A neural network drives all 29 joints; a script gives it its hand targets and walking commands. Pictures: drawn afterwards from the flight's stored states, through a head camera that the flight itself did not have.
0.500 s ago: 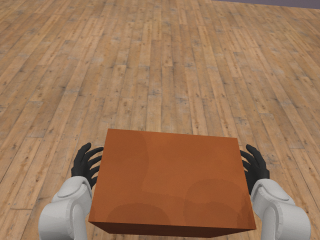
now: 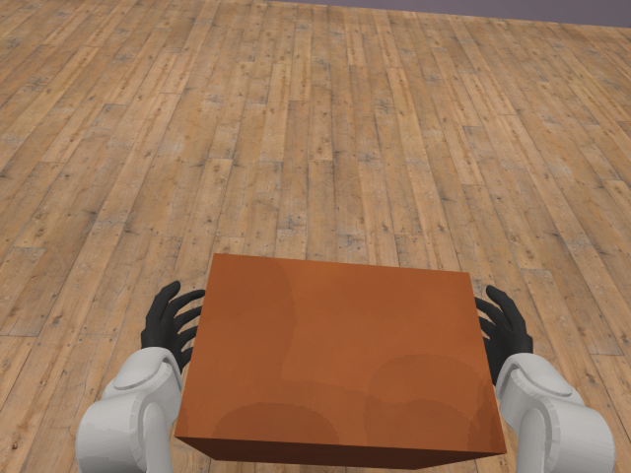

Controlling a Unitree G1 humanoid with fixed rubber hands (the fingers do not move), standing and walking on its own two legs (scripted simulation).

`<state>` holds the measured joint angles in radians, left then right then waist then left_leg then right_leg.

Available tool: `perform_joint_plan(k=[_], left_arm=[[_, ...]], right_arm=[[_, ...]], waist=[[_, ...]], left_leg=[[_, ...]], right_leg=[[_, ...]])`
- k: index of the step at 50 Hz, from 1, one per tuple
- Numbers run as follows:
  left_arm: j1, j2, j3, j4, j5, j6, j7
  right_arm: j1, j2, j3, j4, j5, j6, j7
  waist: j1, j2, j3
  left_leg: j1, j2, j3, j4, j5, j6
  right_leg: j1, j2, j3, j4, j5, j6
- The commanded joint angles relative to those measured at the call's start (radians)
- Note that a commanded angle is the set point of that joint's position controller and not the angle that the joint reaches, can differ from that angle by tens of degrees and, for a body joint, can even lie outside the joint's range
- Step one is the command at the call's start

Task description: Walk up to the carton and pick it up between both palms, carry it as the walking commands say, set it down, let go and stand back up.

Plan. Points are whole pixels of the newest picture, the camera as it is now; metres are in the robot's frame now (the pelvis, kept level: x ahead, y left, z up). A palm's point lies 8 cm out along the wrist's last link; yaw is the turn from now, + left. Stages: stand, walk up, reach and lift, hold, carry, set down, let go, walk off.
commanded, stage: carry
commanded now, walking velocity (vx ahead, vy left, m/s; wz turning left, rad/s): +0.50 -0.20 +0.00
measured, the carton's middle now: (328, 376) +0.25 +0.01 -0.01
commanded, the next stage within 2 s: none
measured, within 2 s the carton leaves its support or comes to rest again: neither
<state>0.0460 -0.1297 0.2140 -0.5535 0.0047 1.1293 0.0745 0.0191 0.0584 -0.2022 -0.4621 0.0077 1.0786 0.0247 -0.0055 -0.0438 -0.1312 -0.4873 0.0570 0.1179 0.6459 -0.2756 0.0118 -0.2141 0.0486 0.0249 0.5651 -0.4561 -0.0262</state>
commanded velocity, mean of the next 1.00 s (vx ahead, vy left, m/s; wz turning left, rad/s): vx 0.50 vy -0.20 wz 0.00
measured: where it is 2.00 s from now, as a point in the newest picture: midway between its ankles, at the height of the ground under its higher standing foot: (357, 296)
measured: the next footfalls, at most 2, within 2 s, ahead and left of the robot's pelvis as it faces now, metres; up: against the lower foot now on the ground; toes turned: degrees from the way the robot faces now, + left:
right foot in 0.28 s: +0.20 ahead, -0.15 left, +0.00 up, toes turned +2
left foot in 0.56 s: +0.39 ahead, +0.06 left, +0.00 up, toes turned +8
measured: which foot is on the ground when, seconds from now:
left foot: down 0.00-0.28, up 0.30-0.54, down 0.56-0.88, up 0.90-1.00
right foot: up 0.00-0.26, down 0.28-0.60, up 0.62-0.84, down 0.86-1.00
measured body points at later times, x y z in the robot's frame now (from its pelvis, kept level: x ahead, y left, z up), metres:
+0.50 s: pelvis +0.26 -0.06 +0.01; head +0.30 -0.04 +0.46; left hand +0.51 +0.14 +0.06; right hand +0.52 -0.24 +0.07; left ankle +0.24 +0.05 -0.68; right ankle +0.16 -0.15 -0.72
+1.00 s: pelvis +0.53 -0.11 +0.01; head +0.54 -0.11 +0.46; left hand +0.77 +0.08 +0.09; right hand +0.78 -0.30 +0.08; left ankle +0.42 +0.00 -0.66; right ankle +0.47 -0.20 -0.72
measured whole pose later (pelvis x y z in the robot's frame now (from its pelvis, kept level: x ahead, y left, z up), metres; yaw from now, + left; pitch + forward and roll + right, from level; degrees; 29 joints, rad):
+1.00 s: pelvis +0.53 -0.11 +0.01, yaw +0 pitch +8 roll +0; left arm 0.06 -0.13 0.21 -0.55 0.00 1.13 0.07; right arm 0.02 0.05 -0.20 -0.47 0.01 1.10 0.02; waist 0.00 -0.01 -0.13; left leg -0.41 0.08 0.13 0.97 -0.59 -0.05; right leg -0.29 0.03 0.00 0.50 -0.33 -0.05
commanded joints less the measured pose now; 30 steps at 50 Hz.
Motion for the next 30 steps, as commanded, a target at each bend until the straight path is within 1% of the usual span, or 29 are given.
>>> perform_joint_plan(k=[1,2,3,4,5,6,7,9,10,11,12,13,14,15,16,17,18,19,20,21,22,23,24,25,26,27,28,29,30], left_arm=[[-0.476,-0.688,-0.939,-0.229,-0.315,-0.020,-0.127],[-0.473,-0.710,-0.936,-0.221,-0.314,-0.026,-0.131],[-0.484,-0.708,-0.927,-0.224,-0.306,-0.026,-0.131],[-0.438,-0.712,-0.911,-0.178,-0.297,-0.018,-0.135],[-0.469,-0.717,-0.916,-0.190,-0.309,-0.019,-0.135],[-0.486,-0.709,-0.911,-0.191,-0.300,-0.022,-0.135],[-0.488,-0.693,-0.910,-0.203,-0.307,-0.017,-0.135],[-0.468,-0.674,-0.886,-0.171,-0.293,-0.009,-0.135],[-0.492,-0.680,-0.901,-0.209,-0.308,-0.007,-0.132],[-0.489,-0.685,-0.904,-0.198,-0.310,-0.012,-0.130],[-0.489,-0.693,-0.899,-0.194,-0.323,-0.007,-0.135],[-0.484,-0.673,-0.886,-0.209,-0.319,-0.009,-0.129],[-0.443,-0.673,-0.865,-0.148,-0.301,-0.007,-0.128],[-0.466,-0.675,-0.881,-0.198,-0.313,-0.011,-0.130],[-0.469,-0.684,-0.878,-0.210,-0.308,-0.018,-0.134],[-0.448,-0.678,-0.880,-0.208,-0.308,-0.011,-0.136],[-0.450,-0.712,-0.889,-0.217,-0.316,-0.015,-0.140],[-0.452,-0.698,-0.890,-0.214,-0.313,-0.018,-0.146],[-0.467,-0.700,-0.898,-0.228,-0.322,-0.022,-0.143],[-0.445,-0.705,-0.899,-0.222,-0.322,-0.021,-0.151],[-0.462,-0.697,-0.897,-0.251,-0.325,-0.031,-0.150],[-0.501,-0.711,-0.912,-0.263,-0.330,-0.038,-0.149],[-0.456,-0.711,-0.919,-0.261,-0.337,-0.035,-0.150],[-0.458,-0.706,-0.917,-0.268,-0.342,-0.039,-0.149],[-0.474,-0.715,-0.934,-0.284,-0.357,-0.038,-0.149],[-0.480,-0.707,-0.946,-0.297,-0.350,-0.033,-0.141],[-0.524,-0.703,-0.948,-0.322,-0.340,-0.032,-0.132],[-0.505,-0.687,-0.954,-0.314,-0.329,-0.025,-0.132],[-0.453,-0.668,-0.950,-0.265,-0.323,-0.022,-0.130]], right_arm=[[-0.377,0.743,0.779,-0.254,0.282,0.010,0.044],[-0.362,0.750,0.781,-0.272,0.269,0.007,0.050],[-0.376,0.743,0.784,-0.287,0.266,0.008,0.056],[-0.375,0.739,0.784,-0.284,0.267,0.010,0.060],[-0.341,0.751,0.766,-0.243,0.257,0.013,0.058],[-0.385,0.736,0.776,-0.274,0.270,0.009,0.059],[-0.370,0.735,0.782,-0.265,0.265,0.016,0.058],[-0.421,0.712,0.797,-0.289,0.274,0.023,0.056],[-0.384,0.714,0.783,-0.270,0.266,0.030,0.053],[-0.407,0.708,0.787,-0.287,0.270,0.023,0.051],[-0.390,0.704,0.778,-0.276,0.257,0.025,0.048],[-0.409,0.702,0.793,-0.295,0.261,0.029,0.043],[-0.412,0.731,0.816,-0.294,0.265,0.032,0.039],[-0.417,0.733,0.818,-0.300,0.274,0.032,0.039],[-0.455,0.758,0.846,-0.324,0.303,0.027,0.042],[-0.418,0.767,0.824,-0.267,0.290,0.026,0.042],[-0.420,0.792,0.836,-0.293,0.299,0.020,0.043],[-0.439,0.773,0.835,-0.309,0.300,0.012,0.043],[-0.392,0.786,0.826,-0.265,0.290,0.013,0.044],[-0.421,0.787,0.843,-0.297,0.297,0.008,0.045],[-0.430,0.793,0.853,-0.311,0.304,0.001,0.045],[-0.449,0.792,0.845,-0.318,0.294,-0.004,0.041],[-0.440,0.783,0.835,-0.333,0.298,-0.007,0.039],[-0.437,0.794,0.837,-0.331,0.303,-0.007,0.041],[-0.429,0.805,0.840,-0.351,0.307,-0.013,0.039],[-0.380,0.785,0.815,-0.341,0.304,-0.011,0.044],[-0.432,0.763,0.801,-0.343,0.307,-0.011,0.042],[-0.403,0.739,0.790,-0.326,0.298,-0.007,0.043],[-0.374,0.728,0.778,-0.274,0.293,0.001,0.041]], waist=[[-0.018,0.253,-0.302],[-0.024,0.197,-0.274],[-0.027,0.168,-0.180],[-0.028,0.188,-0.149],[-0.028,0.200,-0.135],[-0.030,0.215,-0.104],[-0.027,0.219,-0.131],[-0.013,0.258,-0.130],[-0.004,0.258,-0.147],[0.014,0.271,-0.203],[0.032,0.181,-0.281],[0.045,-0.036,-0.369],[0.021,-0.326,-0.332],[0.028,-0.294,-0.285],[0.040,-0.238,-0.224],[0.044,-0.097,-0.190],[0.048,-0.093,-0.171],[0.051,-0.074,-0.163],[0.042,-0.127,-0.190],[0.040,-0.115,-0.187],[0.036,-0.118,-0.224],[0.026,-0.142,-0.190],[0.020,-0.115,-0.221],[0.002,-0.124,-0.241],[-0.030,-0.080,-0.311],[-0.069,0.044,-0.397],[-0.050,0.338,-0.388],[-0.026,0.448,-0.415],[-0.017,0.342,-0.401]], left_leg=[[0.947,0.417,-0.511,-0.243,1.015,0.214],[0.892,0.407,-0.457,-0.264,0.783,0.195],[0.823,0.368,-0.403,-0.300,0.674,0.166],[0.778,0.346,-0.354,-0.313,0.650,0.151],[0.750,0.322,-0.295,-0.320,0.701,0.136],[0.737,0.327,-0.279,-0.344,0.702,0.130],[0.703,0.318,-0.240,-0.341,0.664,0.123],[0.576,0.280,-0.129,-0.334,0.575,0.076],[0.548,0.259,-0.069,-0.275,0.623,0.058],[0.509,0.204,-0.007,-0.130,0.722,0.034],[0.410,0.159,0.054,0.090,0.721,-0.004],[0.187,0.086,0.069,0.360,0.459,-0.054],[-0.154,-0.068,0.008,0.472,-0.217,-0.063],[-0.303,-0.061,-0.050,0.552,-0.396,-0.042],[-0.408,-0.055,-0.077,0.613,-0.459,-0.040],[-0.428,-0.022,-0.096,0.583,-0.460,-0.032],[-0.477,-0.010,-0.069,0.476,-0.459,-0.029],[-0.499,-0.025,-0.042,0.392,-0.464,-0.035],[-0.429,0.000,-0.022,0.327,-0.394,-0.042],[-0.358,0.003,0.023,0.248,-0.326,-0.054],[-0.257,-0.010,0.034,0.146,-0.237,-0.049],[-0.136,-0.019,0.050,0.054,-0.152,-0.046],[0.049,-0.069,0.103,-0.099,-0.031,-0.046],[0.233,-0.115,0.168,-0.183,0.112,-0.041],[0.467,-0.092,0.150,-0.213,0.223,-0.014],[0.740,0.036,-0.021,-0.205,0.256,0.023],[0.895,0.304,-0.416,-0.287,0.624,0.125],[1.035,0.391,-0.572,-0.252,1.043,0.212],[0.986,0.416,-0.545,-0.226,1.085,0.236]], right_leg=[[-0.604,-0.039,-0.023,0.603,-0.005,0.034],[-0.613,-0.076,-0.025,0.478,0.005,0.047],[-0.596,-0.088,-0.037,0.380,-0.008,0.047],[-0.570,-0.090,-0.060,0.315,0.022,0.049],[-0.520,-0.071,-0.103,0.244,0.035,0.052],[-0.497,-0.070,-0.111,0.176,0.045,0.051],[-0.406,-0.077,-0.108,0.081,0.085,0.048],[-0.216,-0.054,-0.147,-0.071,0.169,0.035],[-0.120,-0.011,-0.209,-0.151,0.234,0.030],[0.038,0.049,-0.240,-0.220,0.306,0.019],[0.229,0.023,-0.147,-0.228,0.326,-0.007],[0.441,-0.217,0.200,-0.242,0.475,-0.081],[0.666,-0.338,0.448,-0.195,1.031,-0.177],[0.701,-0.358,0.460,-0.150,1.330,-0.231],[0.718,-0.343,0.431,-0.116,1.374,-0.247],[0.685,-0.339,0.341,-0.090,1.287,-0.212],[0.735,-0.312,0.270,-0.098,1.297,-0.183],[0.729,-0.285,0.274,-0.105,1.281,-0.175],[0.664,-0.290,0.250,-0.148,1.167,-0.180],[0.590,-0.284,0.230,-0.180,1.124,-0.189],[0.527,-0.286,0.217,-0.209,1.030,-0.189],[0.379,-0.252,0.144,-0.233,0.956,-0.170],[0.260,-0.198,0.038,-0.200,1.011,-0.132],[0.169,-0.160,-0.027,-0.128,1.092,-0.102],[0.055,-0.137,-0.090,0.008,1.177,-0.068],[-0.124,-0.107,-0.133,0.239,1.028,-0.017],[-0.359,0.000,-0.144,0.478,0.516,0.036],[-0.484,0.056,-0.030,0.645,0.028,0.044],[-0.500,-0.004,0.020,0.688,-0.001,0.039]])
